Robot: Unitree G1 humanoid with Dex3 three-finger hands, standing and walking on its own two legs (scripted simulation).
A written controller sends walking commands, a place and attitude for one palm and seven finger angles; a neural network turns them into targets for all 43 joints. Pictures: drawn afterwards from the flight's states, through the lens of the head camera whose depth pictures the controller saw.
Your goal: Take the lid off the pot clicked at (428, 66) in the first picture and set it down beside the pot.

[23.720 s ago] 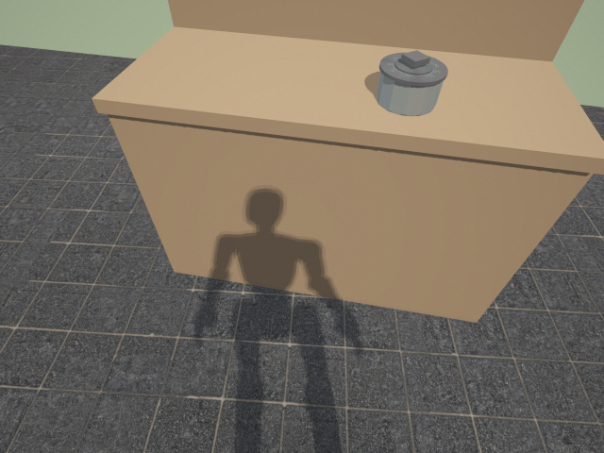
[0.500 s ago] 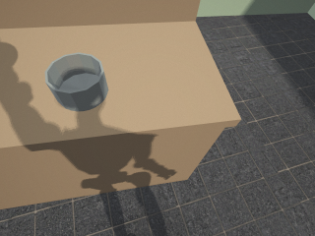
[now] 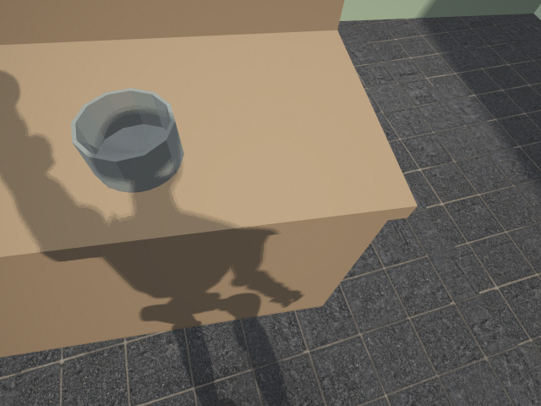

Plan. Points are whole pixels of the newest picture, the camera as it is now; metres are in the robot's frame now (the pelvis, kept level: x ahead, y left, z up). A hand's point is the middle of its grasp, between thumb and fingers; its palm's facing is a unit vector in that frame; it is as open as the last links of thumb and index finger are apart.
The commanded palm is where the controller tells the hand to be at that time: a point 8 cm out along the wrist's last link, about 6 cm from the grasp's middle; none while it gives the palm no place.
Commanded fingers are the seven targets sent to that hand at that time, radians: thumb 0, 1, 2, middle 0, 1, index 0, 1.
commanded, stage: lower the lid onto the table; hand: left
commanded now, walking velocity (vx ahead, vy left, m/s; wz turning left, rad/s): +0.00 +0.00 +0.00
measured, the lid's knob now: out of the picture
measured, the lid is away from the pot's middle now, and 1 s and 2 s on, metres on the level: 0.24 0.23 0.25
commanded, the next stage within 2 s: none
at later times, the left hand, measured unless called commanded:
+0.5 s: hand out of the picture +0.45 +0.41 +0.22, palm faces -0.26 -0.37 -0.89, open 8.7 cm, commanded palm +0.50 +0.43 +0.30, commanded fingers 0.00 0.61 0.93 -0.75 -1.18 -0.67 -1.11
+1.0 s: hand out of the picture +0.45 +0.40 +0.19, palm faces -0.34 -0.34 -0.88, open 8.7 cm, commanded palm +0.51 +0.43 +0.27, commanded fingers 0.00 0.61 0.93 -0.75 -1.18 -0.67 -1.11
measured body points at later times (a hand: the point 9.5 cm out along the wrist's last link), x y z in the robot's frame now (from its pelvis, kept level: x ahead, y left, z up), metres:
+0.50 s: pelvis +0.01 +0.00 +0.00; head +0.11 +0.02 +0.44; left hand +0.46 +0.43 +0.27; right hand -0.02 -0.29 -0.11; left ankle +0.00 +0.09 -0.74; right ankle -0.06 -0.14 -0.74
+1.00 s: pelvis -0.01 +0.01 -0.01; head +0.09 +0.02 +0.43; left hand +0.46 +0.42 +0.24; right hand -0.04 -0.28 -0.12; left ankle +0.00 +0.09 -0.74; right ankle -0.06 -0.14 -0.74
